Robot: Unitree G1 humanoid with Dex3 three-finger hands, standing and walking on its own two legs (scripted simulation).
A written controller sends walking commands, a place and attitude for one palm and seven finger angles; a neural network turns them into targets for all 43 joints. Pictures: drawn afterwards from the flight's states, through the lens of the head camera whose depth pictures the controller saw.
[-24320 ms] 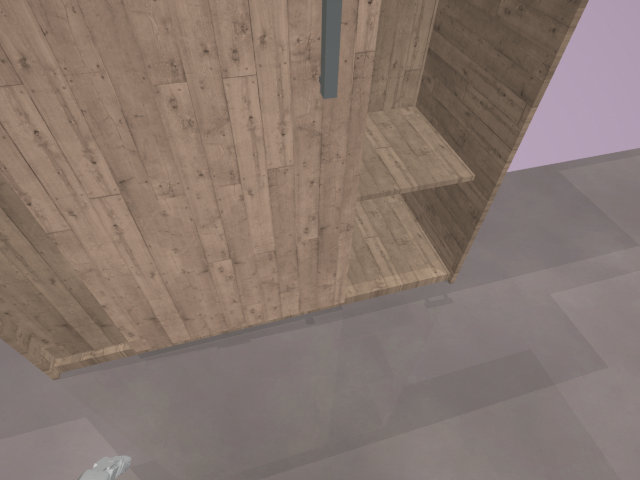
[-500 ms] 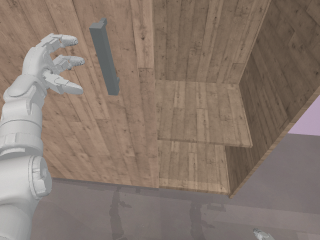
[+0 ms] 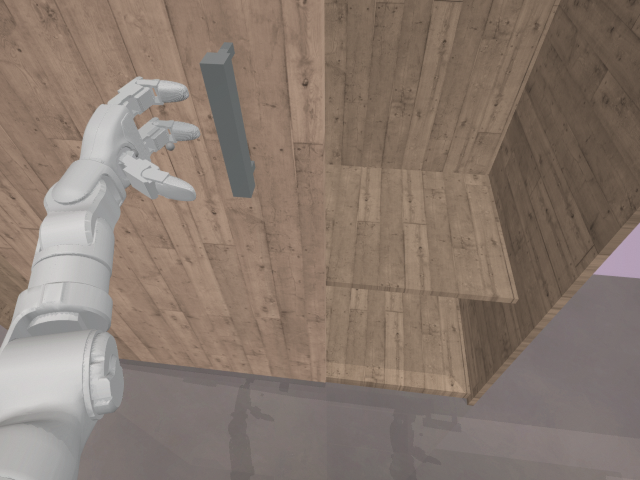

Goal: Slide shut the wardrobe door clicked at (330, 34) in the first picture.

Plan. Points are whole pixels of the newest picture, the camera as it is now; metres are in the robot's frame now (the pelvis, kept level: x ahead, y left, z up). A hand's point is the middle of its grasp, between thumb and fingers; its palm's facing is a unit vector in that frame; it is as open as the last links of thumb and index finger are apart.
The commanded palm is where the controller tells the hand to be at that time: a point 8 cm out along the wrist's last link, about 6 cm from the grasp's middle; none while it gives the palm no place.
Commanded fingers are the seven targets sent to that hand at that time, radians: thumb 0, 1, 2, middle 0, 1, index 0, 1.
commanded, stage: feel for the door with the fingertips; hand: left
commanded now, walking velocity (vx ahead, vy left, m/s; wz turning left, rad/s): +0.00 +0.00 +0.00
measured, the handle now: (236, 125) +0.49 +0.10 +0.20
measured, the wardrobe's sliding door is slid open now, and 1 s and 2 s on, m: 0.44 0.44 0.44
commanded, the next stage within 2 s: slide the fingers in behind the handle in 0.36 s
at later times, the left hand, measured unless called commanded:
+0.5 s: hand (201, 143) +0.45 +0.14 +0.20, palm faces -0.07 -1.00 -0.02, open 13.8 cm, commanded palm +0.44 +0.19 +0.20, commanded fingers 0.00 -0.50 0.30 -0.30 -1.20 -0.30 -1.20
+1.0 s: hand (205, 152) +0.43 +0.13 +0.21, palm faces -0.09 -1.00 -0.02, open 14.0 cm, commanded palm +0.43 +0.18 +0.20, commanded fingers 0.00 -0.50 0.30 -0.30 -1.20 -0.30 -1.20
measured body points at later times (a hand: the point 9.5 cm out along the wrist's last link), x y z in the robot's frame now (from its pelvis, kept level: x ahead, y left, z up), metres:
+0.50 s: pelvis -0.01 -0.02 +0.00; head +0.01 -0.04 +0.45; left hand +0.45 +0.19 +0.21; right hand +0.06 -0.28 -0.12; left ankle -0.03 +0.07 -0.74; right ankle -0.02 -0.11 -0.74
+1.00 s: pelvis -0.02 -0.03 +0.00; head +0.00 -0.05 +0.45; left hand +0.43 +0.19 +0.21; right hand +0.07 -0.30 -0.11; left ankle -0.03 +0.07 -0.74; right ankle -0.02 -0.11 -0.74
